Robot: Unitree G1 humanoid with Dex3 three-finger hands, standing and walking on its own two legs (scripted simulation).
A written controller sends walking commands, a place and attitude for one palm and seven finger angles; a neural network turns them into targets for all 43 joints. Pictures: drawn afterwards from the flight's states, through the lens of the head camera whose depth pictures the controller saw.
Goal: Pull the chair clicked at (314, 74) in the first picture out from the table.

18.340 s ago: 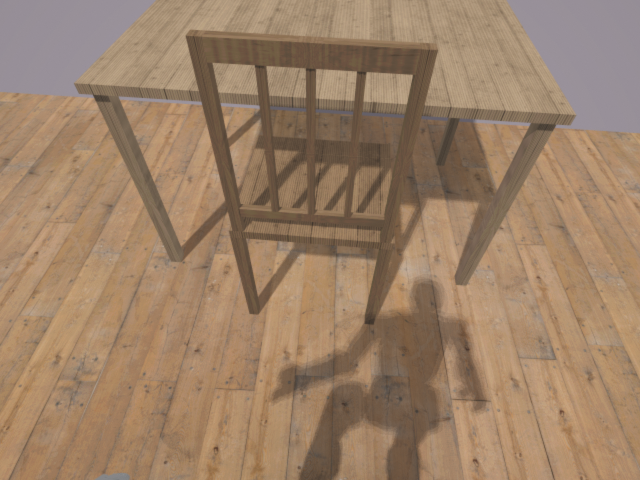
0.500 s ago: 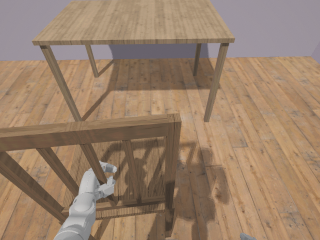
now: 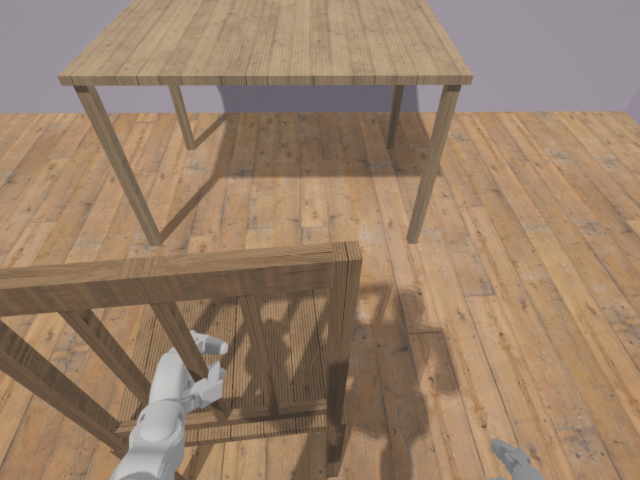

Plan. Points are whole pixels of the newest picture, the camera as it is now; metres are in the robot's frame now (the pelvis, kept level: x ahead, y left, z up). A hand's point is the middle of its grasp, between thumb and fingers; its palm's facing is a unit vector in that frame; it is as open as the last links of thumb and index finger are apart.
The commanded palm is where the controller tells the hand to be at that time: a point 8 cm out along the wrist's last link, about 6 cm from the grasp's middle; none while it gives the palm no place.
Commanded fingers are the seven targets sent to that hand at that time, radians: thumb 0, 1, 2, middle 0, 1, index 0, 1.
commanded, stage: open the thumb and straighten the fingers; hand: left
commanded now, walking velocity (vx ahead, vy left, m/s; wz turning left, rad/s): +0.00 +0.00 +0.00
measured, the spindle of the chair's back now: (198, 369) +0.27 +0.19 -0.05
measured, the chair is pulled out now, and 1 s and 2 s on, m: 0.70 0.70 0.70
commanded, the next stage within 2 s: draw the fingers out of the gap in 0.74 s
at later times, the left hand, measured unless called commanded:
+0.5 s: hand (212, 375) +0.27 +0.17 -0.06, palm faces +0.13 -0.98 -0.17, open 14.2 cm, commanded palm +0.24 +0.22 -0.04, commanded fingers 0.00 -0.55 0.20 -0.10 -0.29 -0.10 -0.29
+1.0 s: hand (204, 395) +0.25 +0.18 -0.07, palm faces +0.14 -0.97 -0.19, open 17.5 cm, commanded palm +0.21 +0.22 -0.04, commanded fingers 0.00 -0.55 0.20 0.00 0.00 0.00 0.00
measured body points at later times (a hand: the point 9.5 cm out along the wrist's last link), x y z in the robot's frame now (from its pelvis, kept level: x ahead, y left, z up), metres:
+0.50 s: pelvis +0.02 +0.01 -0.03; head +0.05 -0.01 +0.42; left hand +0.26 +0.22 -0.05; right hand +0.18 -0.24 -0.13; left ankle -0.01 +0.13 -0.74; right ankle +0.03 -0.13 -0.74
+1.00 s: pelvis +0.03 +0.00 -0.04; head +0.07 +0.00 +0.41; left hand +0.23 +0.23 -0.05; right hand +0.20 -0.24 -0.13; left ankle -0.01 +0.13 -0.74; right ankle +0.03 -0.13 -0.74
